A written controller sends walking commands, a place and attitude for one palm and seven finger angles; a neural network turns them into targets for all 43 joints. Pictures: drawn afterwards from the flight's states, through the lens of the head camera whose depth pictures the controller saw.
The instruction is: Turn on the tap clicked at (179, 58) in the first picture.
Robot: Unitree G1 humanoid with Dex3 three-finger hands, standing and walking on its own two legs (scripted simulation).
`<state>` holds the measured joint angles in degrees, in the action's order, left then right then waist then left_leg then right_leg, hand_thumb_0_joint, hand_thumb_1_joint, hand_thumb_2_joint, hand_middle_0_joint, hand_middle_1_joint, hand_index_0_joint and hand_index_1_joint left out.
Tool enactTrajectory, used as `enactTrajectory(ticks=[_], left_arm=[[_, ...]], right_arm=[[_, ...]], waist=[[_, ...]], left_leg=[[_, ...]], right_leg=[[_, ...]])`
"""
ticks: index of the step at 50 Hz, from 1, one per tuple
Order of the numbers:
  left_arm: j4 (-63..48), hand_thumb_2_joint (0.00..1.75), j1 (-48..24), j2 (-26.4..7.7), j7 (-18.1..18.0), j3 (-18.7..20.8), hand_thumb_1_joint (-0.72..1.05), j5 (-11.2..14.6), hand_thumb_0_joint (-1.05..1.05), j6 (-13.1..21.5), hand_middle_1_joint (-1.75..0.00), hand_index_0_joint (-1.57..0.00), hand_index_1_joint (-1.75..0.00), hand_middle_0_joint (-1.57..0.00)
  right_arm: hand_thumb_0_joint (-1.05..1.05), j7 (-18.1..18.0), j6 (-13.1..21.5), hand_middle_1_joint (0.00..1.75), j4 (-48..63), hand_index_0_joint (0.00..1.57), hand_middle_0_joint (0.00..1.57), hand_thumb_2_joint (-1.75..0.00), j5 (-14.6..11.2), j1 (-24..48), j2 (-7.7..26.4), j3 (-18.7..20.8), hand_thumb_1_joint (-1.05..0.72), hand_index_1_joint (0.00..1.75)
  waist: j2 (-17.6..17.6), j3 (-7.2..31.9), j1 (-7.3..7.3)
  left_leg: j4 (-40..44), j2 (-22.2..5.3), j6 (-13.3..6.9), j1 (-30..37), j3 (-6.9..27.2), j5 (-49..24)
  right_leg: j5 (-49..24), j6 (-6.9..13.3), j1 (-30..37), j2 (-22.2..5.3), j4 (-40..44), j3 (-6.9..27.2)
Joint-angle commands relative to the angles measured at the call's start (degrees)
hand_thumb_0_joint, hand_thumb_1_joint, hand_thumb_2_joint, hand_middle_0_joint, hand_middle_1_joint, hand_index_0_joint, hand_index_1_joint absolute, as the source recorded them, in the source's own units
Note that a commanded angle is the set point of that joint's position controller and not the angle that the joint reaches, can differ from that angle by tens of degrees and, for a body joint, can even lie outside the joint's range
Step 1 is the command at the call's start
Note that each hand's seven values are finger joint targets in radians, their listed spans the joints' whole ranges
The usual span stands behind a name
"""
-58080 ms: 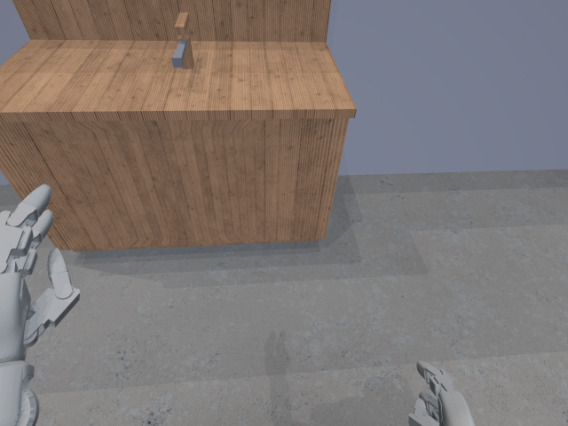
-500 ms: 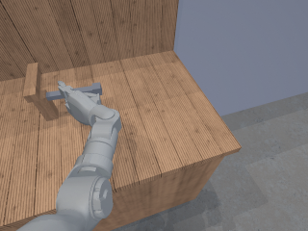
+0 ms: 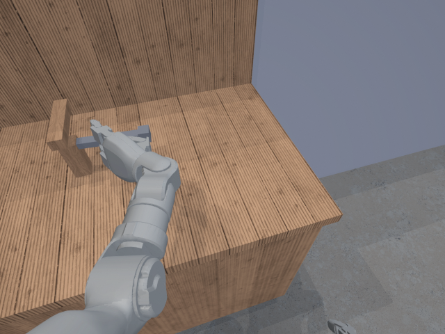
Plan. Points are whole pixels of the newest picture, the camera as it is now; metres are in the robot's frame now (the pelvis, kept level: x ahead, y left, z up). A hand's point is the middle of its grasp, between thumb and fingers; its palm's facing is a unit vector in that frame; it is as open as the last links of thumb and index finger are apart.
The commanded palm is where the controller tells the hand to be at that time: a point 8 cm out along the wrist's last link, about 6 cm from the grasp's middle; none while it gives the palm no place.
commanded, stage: lift the hand up off the lever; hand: left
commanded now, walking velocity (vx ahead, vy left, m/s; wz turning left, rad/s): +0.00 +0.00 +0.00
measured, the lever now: (144, 134) +0.52 +0.18 +0.07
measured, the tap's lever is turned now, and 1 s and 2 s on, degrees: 85 85 85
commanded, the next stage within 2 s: draw the hand back beside the body in 0.88 s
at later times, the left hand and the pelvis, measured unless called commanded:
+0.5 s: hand (150, 136) +0.45 +0.14 +0.13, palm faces +0.77 -0.63 -0.13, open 7.8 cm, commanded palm +0.39 +0.16 +0.14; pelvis +0.01 +0.00 +0.01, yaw +0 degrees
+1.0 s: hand (142, 133) +0.44 +0.15 +0.14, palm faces +0.76 -0.63 -0.13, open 7.8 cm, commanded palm +0.38 +0.17 +0.15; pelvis +0.00 +0.00 +0.01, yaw +0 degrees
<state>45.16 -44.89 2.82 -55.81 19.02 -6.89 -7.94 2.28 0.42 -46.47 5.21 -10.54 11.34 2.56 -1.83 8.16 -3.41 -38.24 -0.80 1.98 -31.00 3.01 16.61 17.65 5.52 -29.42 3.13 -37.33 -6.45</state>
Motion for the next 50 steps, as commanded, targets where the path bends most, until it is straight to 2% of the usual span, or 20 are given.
enactTrajectory(ticks=[1,5,8,13,15,16,18,21,24,26,29,31,32,36,38,41,42,45,49,50], left_arm=[[-14.0,0.9,-30.7,-8.7,-0.5,-3.8,0.9,-3.5,0.0,4.2,-0.15,-0.15,-0.15,-0.15],[-13.1,0.9,-30.5,-8.3,0.3,-4.7,0.9,-2.7,0.0,3.3,-0.15,-0.15,-0.15,-0.15],[-14.8,0.9,-28.3,-7.1,1.1,-5.7,0.9,-1.3,0.0,2.7,-0.15,-0.15,-0.15,-0.15],[-15.5,0.9,-25.2,-6.0,1.5,-6.0,0.9,-0.1,0.0,1.0,-0.15,-0.15,-0.15,-0.15],[-17.0,0.9,-25.7,-5.8,1.2,-6.1,0.9,-0.1,0.0,0.7,-0.15,-0.15,-0.15,-0.15],[-16.7,0.9,-24.8,-6.9,1.1,-4.9,0.9,0.0,0.0,0.4,-0.15,-0.15,-0.15,-0.15],[-16.7,0.9,-26.2,-7.8,0.6,-4.3,0.9,-0.5,0.0,0.3,-0.15,-0.15,-0.15,-0.15],[-18.4,0.9,-26.1,-10.2,0.2,-2.3,0.9,-1.1,0.0,0.4,-0.15,-0.15,-0.15,-0.15],[-20.3,0.9,-26.1,-9.0,0.2,-3.7,0.9,-2.1,0.0,0.1,-0.15,-0.15,-0.15,-0.15],[-20.5,0.9,-24.4,-7.9,0.6,-4.7,0.9,-2.2,0.0,-0.5,-0.15,-0.15,-0.15,-0.15],[-19.4,0.9,-23.9,-5.7,1.4,-6.7,0.9,-1.1,0.0,-1.8,-0.15,-0.15,-0.15,-0.15],[-20.3,0.9,-21.8,-5.4,2.3,-6.8,0.9,0.4,0.0,-2.4,-0.15,-0.15,-0.15,-0.15],[-20.4,0.9,-22.8,-4.0,2.6,-8.2,0.9,0.9,0.0,-2.7,-0.15,-0.15,-0.15,-0.15],[-20.2,0.9,-24.8,-4.8,2.5,-7.7,0.9,1.1,0.0,-3.1,-0.15,-0.15,-0.15,-0.15],[-19.5,0.9,-24.8,-5.9,2.2,-6.8,0.9,0.8,0.0,-3.1,-0.15,-0.15,-0.15,-0.15],[-22.1,0.9,-26.2,-7.3,2.0,-5.7,0.9,0.3,0.0,-2.4,-0.15,-0.15,-0.15,-0.15],[-21.5,0.9,-26.0,-6.0,1.8,-6.8,0.9,-0.2,0.0,-2.3,-0.15,-0.15,-0.15,-0.15],[-21.1,0.9,-26.6,-5.3,1.3,-7.5,0.9,-1.1,0.0,-2.1,-0.15,-0.15,-0.15,-0.15],[-20.5,0.9,-25.1,-5.5,1.7,-6.8,0.9,0.0,0.0,-2.2,-0.15,-0.15,-0.15,-0.15],[-26.1,0.9,-19.9,-5.2,11.3,-16.4,0.9,-1.1,0.0,-1.9,-0.15,-0.15,-0.15,-0.15]], right_arm=[[0.0,-0.8,2.2,0.3,5.8,0.2,0.2,-0.9,-0.1,2.2,6.6,1.7,-0.9,0.3],[0.0,-1.3,2.1,0.3,5.9,0.2,0.2,-0.9,-0.6,2.2,6.7,1.6,-0.9,0.3],[0.0,-1.4,2.0,0.3,6.4,0.2,0.2,-0.9,-0.9,2.0,6.9,1.8,-0.9,0.3],[0.0,-1.3,1.7,0.3,6.7,0.2,0.2,-0.9,-1.2,2.3,7.2,1.8,-0.9,0.3],[0.0,-1.2,1.8,0.3,6.7,0.2,0.2,-0.9,-1.1,2.7,7.1,1.9,-0.9,0.3],[0.0,-1.2,1.8,0.3,6.5,0.2,0.2,-0.9,-1.1,3.1,7.2,1.9,-0.9,0.3],[0.0,-1.2,1.8,0.3,6.3,0.2,0.2,-0.9,-1.0,3.2,7.1,1.8,-0.9,0.3],[0.0,-1.2,1.9,0.3,6.5,0.2,0.2,-0.9,-0.9,3.8,7.0,1.9,-0.9,0.3],[0.0,-1.1,1.8,0.3,6.8,0.2,0.2,-0.9,-0.8,3.7,6.5,1.9,-0.9,0.3],[0.0,-1.0,1.8,0.3,7.1,0.2,0.2,-0.9,-0.7,4.0,6.7,1.9,-0.9,0.3],[0.0,-1.1,1.8,0.3,7.1,0.2,0.2,-0.9,-1.2,4.2,6.9,1.8,-0.9,0.3],[0.0,-1.4,1.8,0.3,7.5,0.2,0.2,-0.9,-1.6,5.0,7.0,1.8,-0.9,0.3],[0.0,-1.4,1.9,0.3,7.4,0.2,0.2,-0.9,-1.8,5.3,6.9,1.6,-0.9,0.3],[0.0,-1.6,2.2,0.3,6.6,0.2,0.2,-0.9,-1.7,5.9,6.9,1.4,-0.9,0.3],[0.0,-1.6,2.2,0.3,6.5,0.2,0.2,-0.9,-1.7,5.9,6.8,1.3,-0.9,0.3],[0.0,-1.6,2.0,0.3,6.6,0.2,0.2,-0.9,-1.6,6.2,6.3,1.4,-0.9,0.3],[0.0,-1.5,2.0,0.3,6.6,0.2,0.2,-0.9,-1.6,6.1,6.1,1.4,-0.9,0.3],[0.0,-1.2,2.1,0.3,6.6,0.2,0.2,-0.9,-1.1,5.8,6.1,1.4,-0.9,0.3],[0.0,-1.4,1.9,0.3,6.9,0.2,0.2,-0.9,-1.4,5.8,6.5,1.5,-0.9,0.3],[0.0,-2.8,-0.1,0.3,8.9,0.2,0.2,-0.9,-2.2,4.1,8.1,1.9,-0.9,0.3]], waist=[[4.2,17.1,-1.0],[3.5,17.9,-1.44],[2.8,19.8,-0.82],[5.8,18.4,-0.27],[5.4,18.1,-0.01],[6.1,17.1,0.58],[6.2,16.5,0.39],[6.5,17.1,1.34],[4.1,18.7,1.46],[4.2,19.1,1.45],[6.0,16.8,0.66],[6.5,16.7,1.39],[6.4,15.5,0.92],[5.8,13.6,0.96],[6.2,14.0,1.26],[3.7,16.4,2.01],[3.3,16.0,1.88],[3.5,16.7,1.46],[6.3,17.4,1.58],[9.6,19.2,-0.59]], left_leg=[[2.0,1.2,-3.0,4.7,-2.4,-7.1],[2.0,1.3,-3.0,5.3,-2.8,-6.9],[2.5,1.3,-2.8,7.3,-2.7,-9.9],[3.3,1.3,-2.7,7.8,-2.6,-11.7],[3.7,1.3,-2.7,8.2,-2.7,-11.7],[4.0,1.2,-2.7,7.9,-2.4,-11.6],[4.0,1.2,-2.8,7.7,-2.7,-11.1],[4.4,1.3,-2.8,7.0,-2.6,-10.9],[4.1,1.1,-2.6,8.4,-3.3,-12.8],[4.1,1.0,-2.6,9.3,-3.1,-14.1],[4.5,0.9,-2.7,10.0,-3.2,-13.3],[5.4,1.1,-2.7,10.2,-3.0,-13.0],[5.5,1.1,-2.7,10.7,-3.0,-12.6],[5.9,1.3,-2.8,11.1,-2.6,-11.6],[5.9,1.3,-2.8,10.8,-2.8,-11.4],[5.7,1.3,-2.5,11.1,-2.5,-12.9],[5.5,1.2,-2.4,11.5,-2.7,-13.1],[4.9,1.0,-2.3,11.8,-2.7,-13.9],[4.9,1.2,-2.4,11.3,-2.7,-14.0],[5.1,1.6,-3.1,14.1,-4.1,-16.5]], right_leg=[[-9.7,-5.1,10.5,-4.6,8.2,5.8],[-10.6,-5.4,11.1,-4.9,8.6,6.6],[-14.6,-5.1,13.1,-4.6,8.0,5.9],[-18.2,-5.4,14.7,-4.8,8.5,5.4],[-18.0,-5.4,14.8,-4.8,9.0,5.4],[-17.1,-5.2,14.7,-4.6,9.1,5.0],[-16.2,-5.3,14.4,-4.8,9.4,5.4],[-16.4,-5.3,15.9,-4.9,9.3,5.6],[-19.0,-5.1,16.5,-5.0,8.6,5.7],[-19.3,-4.9,16.6,-4.7,8.3,5.0],[-18.7,-5.2,15.7,-4.8,9.5,5.1],[-18.2,-5.1,17.0,-4.8,10.0,5.0],[-17.3,-5.1,16.0,-4.7,10.4,5.1],[-14.7,-5.0,14.8,-4.7,11.3,5.0],[-14.6,-5.1,14.9,-4.9,11.2,5.3],[-16.1,-4.7,16.1,-4.8,10.1,5.1],[-15.6,-4.6,15.3,-4.6,9.8,5.0],[-16.4,-4.5,14.5,-4.5,9.2,4.7],[-17.8,-4.9,15.7,-4.6,9.2,4.8],[-24.9,-4.7,19.5,-4.4,7.0,6.5]])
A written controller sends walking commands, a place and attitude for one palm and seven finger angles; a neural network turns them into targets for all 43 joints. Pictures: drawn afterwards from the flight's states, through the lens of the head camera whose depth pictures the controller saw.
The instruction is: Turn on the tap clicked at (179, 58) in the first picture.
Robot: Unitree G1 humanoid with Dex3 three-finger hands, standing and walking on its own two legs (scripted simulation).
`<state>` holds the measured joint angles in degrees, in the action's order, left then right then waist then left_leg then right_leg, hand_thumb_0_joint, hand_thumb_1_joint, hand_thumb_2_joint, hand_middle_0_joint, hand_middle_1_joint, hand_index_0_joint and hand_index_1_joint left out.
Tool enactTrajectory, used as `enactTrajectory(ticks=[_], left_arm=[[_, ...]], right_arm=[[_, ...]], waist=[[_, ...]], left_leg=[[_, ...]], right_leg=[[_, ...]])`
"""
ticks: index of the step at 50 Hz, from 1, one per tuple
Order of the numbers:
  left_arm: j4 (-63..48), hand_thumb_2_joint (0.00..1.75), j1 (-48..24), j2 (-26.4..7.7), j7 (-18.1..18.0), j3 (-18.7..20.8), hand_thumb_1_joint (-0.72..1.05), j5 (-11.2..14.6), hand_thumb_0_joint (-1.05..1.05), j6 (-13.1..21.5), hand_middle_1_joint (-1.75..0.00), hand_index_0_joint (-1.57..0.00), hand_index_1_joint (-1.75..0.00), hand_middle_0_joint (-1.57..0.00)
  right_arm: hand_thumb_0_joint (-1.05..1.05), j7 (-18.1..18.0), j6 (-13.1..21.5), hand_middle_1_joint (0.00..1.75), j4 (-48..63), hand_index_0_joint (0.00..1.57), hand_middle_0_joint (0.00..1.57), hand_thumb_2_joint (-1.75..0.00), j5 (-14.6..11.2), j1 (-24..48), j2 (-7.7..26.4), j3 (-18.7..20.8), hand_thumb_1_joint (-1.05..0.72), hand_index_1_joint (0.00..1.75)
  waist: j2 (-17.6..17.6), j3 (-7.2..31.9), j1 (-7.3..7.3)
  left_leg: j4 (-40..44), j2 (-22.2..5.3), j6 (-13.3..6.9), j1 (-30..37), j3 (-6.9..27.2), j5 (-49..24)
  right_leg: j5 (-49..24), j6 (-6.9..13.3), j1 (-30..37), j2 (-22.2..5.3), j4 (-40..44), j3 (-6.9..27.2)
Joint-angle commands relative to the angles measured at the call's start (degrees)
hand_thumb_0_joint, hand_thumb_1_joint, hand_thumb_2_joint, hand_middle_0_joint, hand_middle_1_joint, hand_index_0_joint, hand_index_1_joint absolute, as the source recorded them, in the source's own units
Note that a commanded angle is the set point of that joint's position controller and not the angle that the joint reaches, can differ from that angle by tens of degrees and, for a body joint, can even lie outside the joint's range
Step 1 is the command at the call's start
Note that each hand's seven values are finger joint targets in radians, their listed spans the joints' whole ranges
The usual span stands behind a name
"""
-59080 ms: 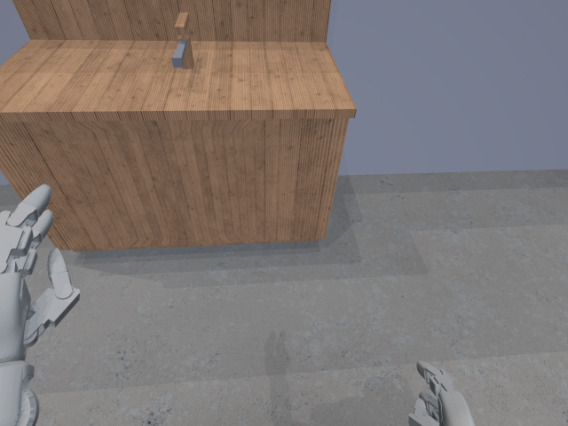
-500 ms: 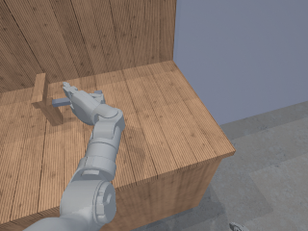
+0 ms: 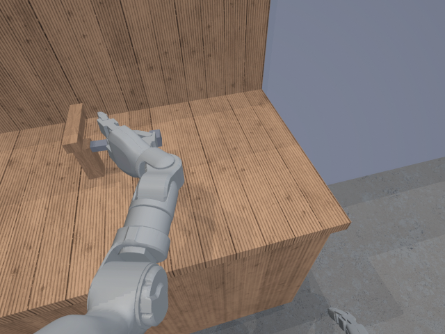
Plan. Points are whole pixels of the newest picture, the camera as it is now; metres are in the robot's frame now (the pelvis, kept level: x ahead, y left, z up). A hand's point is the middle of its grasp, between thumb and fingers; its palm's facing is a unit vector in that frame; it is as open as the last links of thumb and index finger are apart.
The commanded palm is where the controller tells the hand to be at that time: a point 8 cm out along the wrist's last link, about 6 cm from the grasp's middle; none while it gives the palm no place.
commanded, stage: draw the hand back beside the body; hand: left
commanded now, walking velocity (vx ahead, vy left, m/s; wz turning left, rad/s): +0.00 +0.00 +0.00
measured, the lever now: (155, 138) +0.52 +0.17 +0.06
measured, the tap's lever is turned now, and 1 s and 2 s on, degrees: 85 85 85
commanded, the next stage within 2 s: step back with the hand held close in 1.46 s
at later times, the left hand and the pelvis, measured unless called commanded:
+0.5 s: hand (101, 186) +0.30 +0.19 +0.17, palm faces +0.19 -0.95 -0.23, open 7.7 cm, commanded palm +0.28 +0.23 +0.16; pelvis -0.01 +0.02 +0.02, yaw -2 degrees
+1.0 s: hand (43, 220) +0.24 +0.25 +0.16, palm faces +0.27 -0.93 -0.26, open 7.5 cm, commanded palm +0.20 +0.30 +0.18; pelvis +0.01 +0.05 +0.02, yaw -2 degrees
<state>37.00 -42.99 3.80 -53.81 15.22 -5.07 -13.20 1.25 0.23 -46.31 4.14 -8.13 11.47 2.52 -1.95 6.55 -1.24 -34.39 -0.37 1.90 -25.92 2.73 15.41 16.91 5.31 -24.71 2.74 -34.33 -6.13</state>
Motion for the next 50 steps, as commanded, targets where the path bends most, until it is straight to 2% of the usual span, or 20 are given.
enactTrajectory(ticks=[1,3,6,9,10,11,16,18,21,24,25,26,27,29,31,32,36,43,45,50], left_arm=[[-21.3,0.9,-19.5,-9.0,14.0,-10.1,0.9,-1.2,0.0,4.3,-0.16,-0.15,-0.16,-0.15],[-25.4,0.9,-12.8,-12.2,19.0,-9.1,0.9,0.2,0.0,5.3,-0.16,-0.15,-0.16,-0.15],[-27.5,0.9,1.6,-15.6,27.8,-6.5,0.9,4.7,0.0,6.9,-0.17,-0.16,-0.17,-0.16],[-31.9,0.9,7.3,-17.4,28.9,-3.1,0.9,9.2,0.0,4.9,-0.18,-0.16,-0.18,-0.16],[-27.7,0.9,16.6,-27.7,35.7,-3.3,0.9,7.7,0.0,6.8,-0.18,-0.16,-0.18,-0.16],[-31.1,0.9,16.6,-31.4,38.9,0.4,0.9,9.2,0.0,8.9,-0.19,-0.16,-0.19,-0.16],[-52.0,0.9,7.8,-30.1,45.3,-7.6,0.9,9.5,0.0,17.6,-0.2,-0.17,-0.2,-0.17],[-52.6,0.9,9.1,-27.5,45.9,-11.1,0.9,9.1,0.0,19.2,-0.21,-0.17,-0.21,-0.17],[-49.1,0.9,13.6,-23.5,46.9,-15.0,0.9,9.2,0.0,20.2,-0.22,-0.17,-0.22,-0.17],[-43.0,0.9,19.7,-21.8,47.7,-15.6,0.9,9.4,0.0,20.5,-0.22,-0.18,-0.22,-0.18],[-43.0,0.9,21.4,-23.0,47.8,-14.2,0.9,9.5,0.0,20.6,-0.23,-0.18,-0.23,-0.18],[-41.6,0.9,24.0,-25.0,48.0,-11.5,0.9,9.5,0.0,20.7,-0.23,-0.18,-0.23,-0.18],[-43.7,0.9,25.7,-24.6,48.2,-11.4,0.9,9.6,0.0,21.0,-0.23,-0.18,-0.23,-0.18],[-47.0,0.9,29.3,-28.4,48.3,-6.8,0.9,9.8,0.0,21.4,-0.24,-0.18,-0.24,-0.18],[-49.8,0.9,32.0,-32.2,48.3,-2.3,0.9,9.9,0.0,21.3,-0.25,-0.18,-0.25,-0.18],[-52.6,0.9,32.0,-30.8,48.5,-3.0,0.9,9.9,0.0,21.5,-0.25,-0.18,-0.25,-0.18],[-60.2,0.9,34.0,-32.0,48.6,-1.5,0.9,10.0,0.0,21.1,-0.26,-0.19,-0.26,-0.19],[-62.2,0.9,43.5,-26.8,48.9,-5.7,0.9,9.9,0.0,20.0,-0.28,-0.19,-0.28,-0.19],[-63.7,0.9,46.2,-27.3,48.9,-4.7,0.9,9.8,0.0,19.9,-0.29,-0.2,-0.29,-0.2],[-69.4,0.9,51.4,-31.6,48.4,0.8,0.9,9.6,0.0,20.3,-0.3,-0.2,-0.3,-0.2]], right_arm=[[0.0,-2.9,-0.5,0.3,11.0,0.2,0.2,-0.9,-1.7,1.4,7.9,2.0,-0.9,0.3],[0.0,-4.2,-1.2,0.3,12.5,0.2,0.2,-0.9,-2.9,1.2,7.5,1.6,-0.9,0.3],[0.0,-5.4,-2.6,0.3,14.5,0.2,0.2,-0.9,-4.5,1.6,7.1,0.3,-0.9,0.3],[0.0,-6.7,-2.9,0.3,16.8,0.2,0.2,-0.9,-5.6,5.4,6.5,-1.0,-0.9,0.3],[0.0,-5.2,-2.9,0.3,15.3,0.2,0.2,-0.9,-5.6,2.2,6.5,-1.0,-0.9,0.3],[0.0,-5.0,-3.0,0.3,16.8,0.2,0.2,-0.9,-6.2,3.5,6.7,-1.2,-0.9,0.3],[0.0,-4.8,1.7,0.3,19.0,0.2,0.2,-0.9,-6.3,8.0,6.3,-1.8,-0.9,0.3],[0.0,-4.7,3.8,0.3,18.6,0.2,0.2,-0.9,-6.0,7.9,6.7,-1.9,-0.9,0.3],[0.0,-4.9,5.5,0.3,17.5,0.2,0.2,-0.9,-5.9,8.0,7.0,-2.0,-0.9,0.3],[0.0,-5.0,5.3,0.3,16.6,0.2,0.2,-0.9,-6.1,7.9,7.3,-2.2,-0.9,0.3],[0.0,-5.1,5.0,0.3,16.7,0.2,0.2,-0.9,-5.9,8.2,7.5,-2.2,-0.9,0.3],[0.0,-5.0,4.7,0.3,16.2,0.2,0.2,-0.9,-5.9,8.6,7.6,-2.2,-0.9,0.3],[0.0,-4.8,4.3,0.3,16.9,0.2,0.2,-0.9,-5.9,8.5,7.3,-2.5,-0.9,0.3],[0.0,-4.8,3.8,0.3,17.5,0.2,0.2,-0.9,-5.5,9.1,7.2,-2.8,-0.9,0.3],[0.0,-4.8,3.2,0.3,17.9,0.2,0.2,-0.9,-5.1,9.5,7.0,-3.0,-0.9,0.3],[0.0,-4.8,3.0,0.3,18.6,0.2,0.2,-0.9,-5.1,9.6,6.3,-3.4,-0.9,0.3],[0.0,-4.9,3.5,0.3,19.4,0.2,0.2,-0.9,-4.6,10.2,6.3,-3.6,-0.9,0.3],[0.0,-4.6,5.2,0.3,19.3,0.2,0.2,-0.9,-4.3,9.5,7.2,-3.4,-0.9,0.3],[0.0,-4.5,5.4,0.3,19.1,0.2,0.2,-0.9,-4.3,9.2,7.5,-3.0,-0.9,0.3],[0.0,-4.5,5.5,0.3,18.7,0.2,0.2,-0.9,-4.0,8.8,7.8,-2.6,-0.9,0.3]], waist=[[7.8,23.5,-1.3],[6.6,23.6,0.4],[8.3,16.6,2.17],[9.9,9.4,3.83],[10.1,5.0,1.99],[6.6,4.4,3.98],[-6.8,2.3,2.13],[-5.1,1.5,1.29],[0.9,-1.5,0.69],[7.1,-4.2,0.9],[8.2,-3.8,1.45],[5.6,-4.7,2.3],[4.0,-2.4,2.75],[3.5,0.1,3.94],[-0.8,0.2,4.85],[-1.1,-0.4,4.63],[-4.1,-1.0,4.65],[0.0,-3.0,4.09],[1.6,-1.9,4.3],[-0.9,-0.8,5.18]], left_leg=[[1.7,1.6,-3.6,10.1,-4.1,-17.9],[2.6,1.5,-3.9,11.7,-4.6,-19.6],[5.2,0.9,-4.0,10.8,-4.1,-16.7],[7.3,0.5,-4.1,10.6,-4.2,-10.7],[9.9,-1.2,-4.1,11.7,-3.2,-8.3],[10.9,-0.7,-4.6,12.0,-3.3,-7.7],[12.8,-0.8,-4.6,22.5,-2.7,-7.4],[13.3,-0.9,-4.7,25.1,-2.3,-6.3],[14.6,-0.7,-4.9,26.9,-1.5,-3.8],[16.0,-0.7,-5.0,24.8,-1.1,0.8],[16.2,-0.4,-5.2,24.5,-1.2,0.6],[16.8,-0.3,-5.0,24.0,-1.0,0.7],[17.1,-0.2,-4.9,24.1,-1.0,-0.5],[17.3,-0.5,-4.7,23.8,-0.6,-3.6],[17.5,-0.6,-4.2,23.3,-0.4,-5.0],[17.7,-0.8,-4.0,22.8,-0.3,-5.2],[17.3,-1.2,-3.7,24.2,0.5,-8.0],[17.4,-2.1,-3.5,24.9,1.3,-9.5],[16.9,-2.1,-3.6,24.9,1.3,-11.0],[15.7,-2.1,-3.1,24.2,1.6,-14.9]], right_leg=[[-29.2,-4.5,17.9,-4.3,4.1,6.4],[-34.5,-5.0,21.4,-4.5,4.3,7.3],[-34.2,-5.3,23.4,-4.3,6.4,7.4],[-25.7,-6.1,23.0,-4.6,10.9,8.6],[-23.5,-6.8,23.6,-5.8,12.0,9.2],[-19.5,-6.0,24.1,-5.5,12.6,9.3],[-10.7,-4.0,18.2,-4.7,18.2,9.4],[-8.1,-3.8,16.4,-4.2,19.7,9.1],[-4.2,-3.9,14.5,-3.7,21.6,8.5],[0.6,-4.1,14.0,-3.7,21.9,8.1],[0.6,-4.2,14.8,-3.9,22.1,8.3],[0.5,-3.9,15.1,-3.9,22.3,8.1],[-1.4,-3.6,17.2,-4.0,21.0,7.8],[-5.0,-3.3,20.5,-4.0,20.2,7.6],[-6.4,-3.0,21.6,-4.1,20.1,7.7],[-7.0,-2.8,21.8,-4.0,19.7,7.4],[-9.7,-2.4,21.5,-3.7,19.8,7.2],[-10.7,-2.5,20.2,-3.2,18.8,6.6],[-11.8,-2.6,21.0,-3.3,18.4,6.6],[-14.5,-2.3,22.6,-3.5,17.3,6.5]])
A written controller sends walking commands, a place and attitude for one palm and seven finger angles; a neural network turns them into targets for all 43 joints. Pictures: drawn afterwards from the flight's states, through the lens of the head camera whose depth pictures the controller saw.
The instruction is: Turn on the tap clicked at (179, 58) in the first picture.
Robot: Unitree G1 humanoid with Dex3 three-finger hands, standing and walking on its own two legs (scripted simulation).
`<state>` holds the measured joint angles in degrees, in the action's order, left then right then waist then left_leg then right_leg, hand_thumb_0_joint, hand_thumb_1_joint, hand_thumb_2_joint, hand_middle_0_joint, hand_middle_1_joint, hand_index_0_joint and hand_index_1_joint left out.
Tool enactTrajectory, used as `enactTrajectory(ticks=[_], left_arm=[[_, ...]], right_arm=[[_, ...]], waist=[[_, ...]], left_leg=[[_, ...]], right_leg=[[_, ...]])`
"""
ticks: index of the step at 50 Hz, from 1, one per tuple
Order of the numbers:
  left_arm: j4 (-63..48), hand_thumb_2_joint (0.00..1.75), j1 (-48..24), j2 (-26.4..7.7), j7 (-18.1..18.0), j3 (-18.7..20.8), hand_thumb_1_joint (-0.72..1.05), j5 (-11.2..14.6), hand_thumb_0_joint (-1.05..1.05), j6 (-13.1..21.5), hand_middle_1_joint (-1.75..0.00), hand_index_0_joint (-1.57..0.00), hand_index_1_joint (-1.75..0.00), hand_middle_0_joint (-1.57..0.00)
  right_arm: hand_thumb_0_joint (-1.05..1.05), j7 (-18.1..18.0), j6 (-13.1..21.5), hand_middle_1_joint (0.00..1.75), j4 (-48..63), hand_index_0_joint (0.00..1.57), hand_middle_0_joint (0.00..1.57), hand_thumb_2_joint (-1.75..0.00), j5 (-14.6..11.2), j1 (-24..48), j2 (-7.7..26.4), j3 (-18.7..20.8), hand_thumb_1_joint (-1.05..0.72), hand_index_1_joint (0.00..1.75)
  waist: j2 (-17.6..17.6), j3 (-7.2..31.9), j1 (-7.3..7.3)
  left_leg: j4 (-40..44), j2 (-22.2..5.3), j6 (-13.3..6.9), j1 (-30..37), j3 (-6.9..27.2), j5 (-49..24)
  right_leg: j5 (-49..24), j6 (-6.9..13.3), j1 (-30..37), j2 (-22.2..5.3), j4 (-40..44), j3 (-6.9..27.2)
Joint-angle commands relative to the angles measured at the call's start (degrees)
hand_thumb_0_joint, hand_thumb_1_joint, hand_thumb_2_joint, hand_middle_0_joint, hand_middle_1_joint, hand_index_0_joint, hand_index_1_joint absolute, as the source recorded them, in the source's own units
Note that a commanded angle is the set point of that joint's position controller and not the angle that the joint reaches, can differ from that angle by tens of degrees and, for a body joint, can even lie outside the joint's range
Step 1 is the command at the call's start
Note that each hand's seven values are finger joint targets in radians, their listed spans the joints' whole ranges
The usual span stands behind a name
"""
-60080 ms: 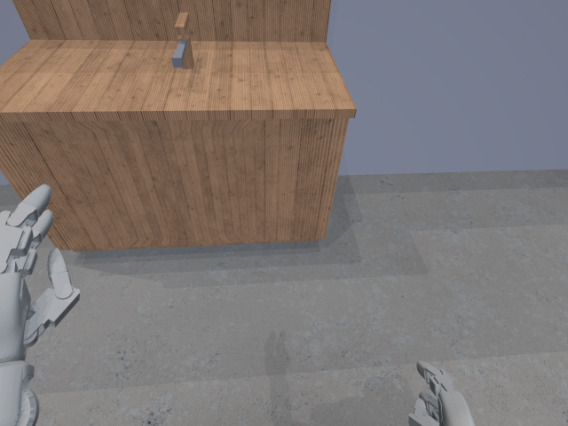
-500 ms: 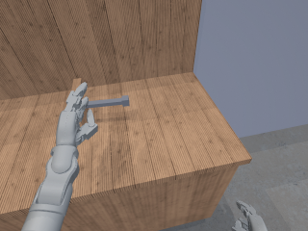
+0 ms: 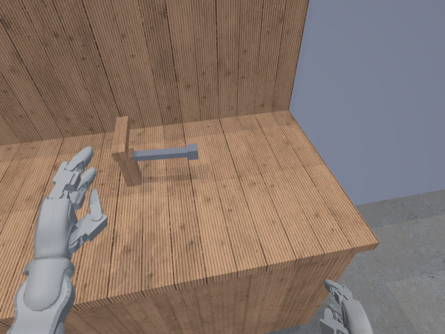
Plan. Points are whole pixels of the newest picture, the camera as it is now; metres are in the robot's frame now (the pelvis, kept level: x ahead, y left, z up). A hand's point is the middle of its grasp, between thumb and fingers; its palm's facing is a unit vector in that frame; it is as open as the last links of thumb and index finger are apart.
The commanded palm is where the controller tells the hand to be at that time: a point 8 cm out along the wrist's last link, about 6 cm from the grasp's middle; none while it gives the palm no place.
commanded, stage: draw the hand back beside the body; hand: left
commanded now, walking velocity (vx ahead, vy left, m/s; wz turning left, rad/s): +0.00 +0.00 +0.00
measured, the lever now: (192, 151) +0.51 +0.15 +0.04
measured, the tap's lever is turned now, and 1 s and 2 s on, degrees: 85 85 85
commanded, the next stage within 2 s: step back with the hand held close in 0.46 s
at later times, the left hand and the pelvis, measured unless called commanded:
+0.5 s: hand (84, 234) +0.20 +0.23 +0.15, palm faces +0.39 -0.86 -0.32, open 7.4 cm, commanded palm +0.16 +0.27 +0.16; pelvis +0.00 -0.01 +0.00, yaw +1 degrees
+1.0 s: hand (68, 258) +0.17 +0.24 +0.14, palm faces +0.30 -0.84 -0.44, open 7.4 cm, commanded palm +0.12 +0.28 +0.17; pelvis -0.04 +0.00 -0.01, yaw -1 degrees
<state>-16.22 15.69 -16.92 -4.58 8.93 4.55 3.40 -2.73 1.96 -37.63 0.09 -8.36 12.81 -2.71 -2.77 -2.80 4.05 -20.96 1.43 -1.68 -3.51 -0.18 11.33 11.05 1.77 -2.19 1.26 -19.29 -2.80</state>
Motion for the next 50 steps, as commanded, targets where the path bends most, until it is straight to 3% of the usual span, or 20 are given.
enactTrajectory(ticks=[1,6,9,13,17,19,22,28,29,30,31,32,33,36,38,40,41,44,46,50], left_arm=[[-17.4,0.9,-6.7,-12.5,-1.1,9.0,0.9,0.0,0.0,3.7,-0.3,-0.2,-0.3,-0.2],[-20.7,0.9,-0.4,-13.8,-1.5,12.3,0.9,0.2,0.0,3.6,-0.3,-0.2,-0.3,-0.2],[-19.1,0.9,4.3,-12.8,-1.4,12.7,0.9,0.7,0.0,3.3,-0.3,-0.2,-0.3,-0.2],[-18.1,0.9,-0.3,-9.9,-1.2,8.8,0.9,0.4,0.0,3.1,-0.3,-0.2,-0.3,-0.2],[-17.8,0.9,-3.1,-11.7,-1.8,10.1,0.9,0.0,0.0,3.6,-0.3,-0.2,-0.3,-0.2],[-16.8,0.9,-0.2,-12.0,-2.0,10.8,0.9,0.2,0.0,3.5,-0.3,-0.2,-0.3,-0.2],[-19.9,0.9,0.0,-13.0,-2.2,11.9,0.9,0.0,0.0,4.0,-0.3,-0.2,-0.3,-0.2],[-17.5,0.9,1.4,-11.9,-1.7,11.1,0.9,0.4,0.0,3.6,-0.3,-0.2,-0.3,-0.2],[-20.7,0.9,-1.8,-14.3,-2.0,13.0,0.9,0.5,0.0,4.1,-0.3,-0.2,-0.3,-0.2],[-25.6,0.9,-10.8,-22.3,-3.0,20.8,0.9,0.9,0.0,6.6,-0.3,-0.2,-0.3,-0.2],[-25.1,0.9,-12.1,-21.6,-3.1,19.9,0.9,0.7,0.0,7.8,-0.3,-0.2,-0.3,-0.2],[-17.6,0.9,-3.9,-16.4,-2.7,16.7,0.9,0.7,0.0,7.4,-0.3,-0.2,-0.3,-0.2],[-15.5,0.9,-0.1,-13.5,-2.3,14.6,0.9,0.3,0.0,6.7,-0.3,-0.2,-0.3,-0.2],[-14.4,0.9,5.8,-10.6,-1.5,12.3,0.9,0.4,0.0,6.3,-0.3,-0.2,-0.3,-0.2],[-15.1,0.9,9.8,-10.9,-1.6,12.3,0.9,0.5,0.0,6.2,-0.3,-0.2,-0.3,-0.2],[-17.8,0.9,11.2,-12.8,-1.8,14.3,0.9,0.4,0.0,6.2,-0.3,-0.2,-0.3,-0.2],[-20.5,0.9,10.6,-15.6,-2.2,16.5,0.9,0.3,0.0,6.6,-0.3,-0.2,-0.3,-0.2],[-23.5,0.9,10.3,-17.0,-2.8,18.0,0.9,0.0,0.0,7.4,-0.3,-0.2,-0.3,-0.2],[-27.8,0.9,7.5,-19.1,-3.5,19.2,0.9,-0.2,0.0,8.2,-0.3,-0.2,-0.3,-0.2],[-27.4,0.9,9.7,-16.6,-4.4,17.8,0.9,-0.7,0.0,8.8,-0.3,-0.2,-0.3,-0.2]], right_arm=[[0.0,-0.6,3.8,0.3,9.8,0.2,0.2,-0.9,0.2,9.0,6.5,2.4,-0.9,0.3],[0.0,-0.6,4.4,0.3,10.1,0.2,0.2,-0.9,0.2,8.7,6.3,2.6,-0.9,0.3],[0.0,-0.6,4.6,0.3,10.2,0.2,0.2,-0.9,0.1,8.2,6.5,2.8,-0.9,0.3],[0.0,-0.9,4.9,0.3,9.7,0.2,0.2,-0.9,-0.1,8.3,6.8,3.0,-0.9,0.3],[0.0,-1.5,5.2,0.3,9.3,0.2,0.2,-0.9,0.1,8.7,7.3,3.2,-0.9,0.3],[0.0,-1.7,5.3,0.3,9.3,0.2,0.2,-0.9,0.2,8.7,6.9,3.1,-0.9,0.3],[0.0,-1.5,5.5,0.3,9.2,0.2,0.2,-0.9,0.3,8.8,6.5,2.9,-0.9,0.3],[0.0,-1.6,5.4,0.3,9.5,0.2,0.2,-0.9,0.1,9.0,6.0,2.8,-0.9,0.3],[0.0,-1.5,5.5,0.3,9.5,0.2,0.2,-0.9,0.2,9.3,6.3,2.8,-0.9,0.3],[0.0,-1.9,4.8,0.3,12.7,0.2,0.2,-0.9,-1.0,8.6,6.1,2.6,-0.9,0.3],[0.0,-2.2,4.5,0.3,11.6,0.2,0.2,-0.9,-0.6,8.6,5.5,2.4,-0.9,0.3],[0.0,-2.3,4.1,0.3,10.4,0.2,0.2,-0.9,-0.2,8.0,5.6,2.3,-0.9,0.3],[0.0,-2.0,3.6,0.3,11.2,0.2,0.2,-0.9,-0.3,7.1,5.9,2.7,-0.9,0.3],[0.0,-1.9,2.8,0.3,13.1,0.2,0.2,-0.9,-0.6,6.5,6.7,3.4,-0.9,0.3],[0.0,-1.8,2.2,0.3,14.4,0.2,0.2,-0.9,-1.0,6.1,7.0,3.7,-0.9,0.3],[0.0,-2.0,1.9,0.3,15.1,0.2,0.2,-0.9,-0.9,6.0,7.0,3.9,-0.9,0.3],[0.0,-2.1,1.8,0.3,15.2,0.2,0.2,-0.9,-0.9,6.2,7.2,4.0,-0.9,0.3],[0.0,-2.5,1.9,0.3,15.8,0.2,0.2,-0.9,-0.9,5.8,7.0,4.4,-0.9,0.3],[0.0,-2.7,2.2,0.3,15.6,0.2,0.2,-0.9,-0.8,5.9,7.5,4.6,-0.9,0.3],[0.0,-2.9,3.4,0.3,15.2,0.2,0.2,-0.9,-0.7,4.5,7.5,4.8,-0.9,0.3]], waist=[[-2.4,8.3,0.1],[-3.8,7.3,0.47],[-0.9,5.8,0.51],[0.5,3.7,-0.99],[0.2,6.1,-0.53],[1.6,6.2,0.07],[-2.7,7.7,0.45],[-0.6,2.9,-0.2],[-1.9,4.8,0.24],[-2.7,2.3,-1.16],[-2.6,2.8,-1.84],[0.8,1.7,-2.01],[3.1,4.0,-2.09],[1.8,9.1,-1.97],[1.5,10.5,-1.72],[4.3,11.7,-1.6],[3.5,12.5,-1.63],[5.2,11.4,-1.67],[0.5,10.9,-2.03],[-3.7,8.1,-2.3]], left_leg=[[2.5,-3.7,0.8,1.6,4.9,-10.9],[1.5,-3.9,1.1,0.5,4.9,-11.9],[1.1,-4.1,0.8,-0.7,4.8,-11.7],[0.8,-4.1,0.3,-0.4,4.7,-8.7],[0.5,-3.1,-0.4,0.5,4.6,-6.5],[0.3,-3.0,-0.6,0.0,4.4,-7.5],[0.1,-2.8,-0.2,0.2,4.3,-9.1],[0.2,-3.3,-0.5,-1.7,4.0,-6.0],[0.2,-3.0,-0.5,-1.2,4.3,-5.4],[-2.9,-4.1,-1.2,-3.0,5.4,-2.1],[-3.5,-4.1,-0.9,-3.5,6.5,-1.3],[-4.3,-4.1,-1.0,-3.7,6.5,-2.3],[-4.8,-4.6,-0.9,-2.9,6.4,-4.0],[-4.4,-5.6,-1.1,-2.1,5.9,-9.7],[-4.2,-6.2,-1.3,-2.9,5.9,-10.2],[-4.7,-6.3,-1.3,-4.3,5.8,-10.2],[-4.3,-6.3,-1.3,-4.8,6.2,-10.8],[-5.3,-6.2,-1.2,-7.4,6.6,-7.6],[-5.0,-6.3,-1.2,-8.9,7.7,-4.2],[-2.7,-7.1,-1.8,-14.6,10.0,7.8]], right_leg=[[-8.3,1.5,0.2,-2.0,2.2,3.2],[-8.8,1.6,0.1,-2.1,2.0,3.1],[-9.1,1.5,-0.6,-2.2,1.9,2.8],[-6.5,0.9,-3.5,-2.3,2.3,3.1],[-5.2,1.0,-3.0,-2.3,2.9,3.3],[-6.3,1.0,-2.1,-2.5,2.6,3.3],[-7.7,1.4,-0.8,-2.6,2.2,3.4],[-4.9,0.9,-3.2,-2.9,3.2,3.5],[-4.5,1.0,-2.5,-2.9,3.7,3.8],[-10.8,0.4,-9.1,-6.3,5.9,12.3],[-13.1,1.0,-9.0,-8.1,5.1,12.9],[-13.8,0.8,-10.8,-8.5,4.9,11.3],[-14.8,0.5,-10.6,-8.6,3.9,11.1],[-16.6,-0.6,-9.6,-8.3,0.5,8.7],[-13.4,-0.9,-10.4,-7.7,-0.2,8.0],[-13.3,-1.0,-10.4,-7.9,-0.6,8.1],[-13.1,-0.6,-10.0,-8.0,-1.4,8.1],[-10.0,0.0,-12.3,-8.4,-1.7,9.0],[-7.3,0.9,-13.4,-8.8,-2.5,10.0],[1.1,0.4,-14.6,-6.9,-3.5,9.3]])
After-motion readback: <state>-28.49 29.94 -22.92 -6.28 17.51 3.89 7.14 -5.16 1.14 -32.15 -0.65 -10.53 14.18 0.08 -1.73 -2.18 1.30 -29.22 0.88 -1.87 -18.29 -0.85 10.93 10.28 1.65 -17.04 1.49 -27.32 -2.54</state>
